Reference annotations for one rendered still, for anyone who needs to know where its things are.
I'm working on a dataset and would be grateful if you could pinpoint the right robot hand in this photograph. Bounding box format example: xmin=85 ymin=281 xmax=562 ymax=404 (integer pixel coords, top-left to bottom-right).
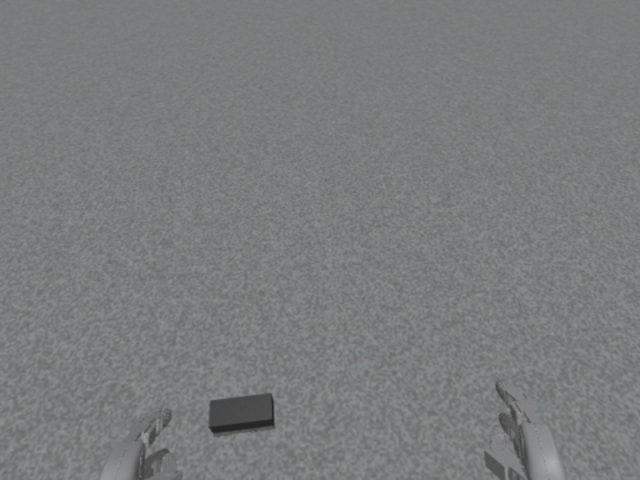
xmin=484 ymin=380 xmax=567 ymax=480

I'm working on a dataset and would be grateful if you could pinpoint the carton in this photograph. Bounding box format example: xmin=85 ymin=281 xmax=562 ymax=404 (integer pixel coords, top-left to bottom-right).
xmin=209 ymin=393 xmax=274 ymax=434

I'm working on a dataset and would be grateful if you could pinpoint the left robot hand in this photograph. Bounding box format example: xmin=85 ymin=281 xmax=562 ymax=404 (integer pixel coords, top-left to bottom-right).
xmin=98 ymin=408 xmax=183 ymax=480

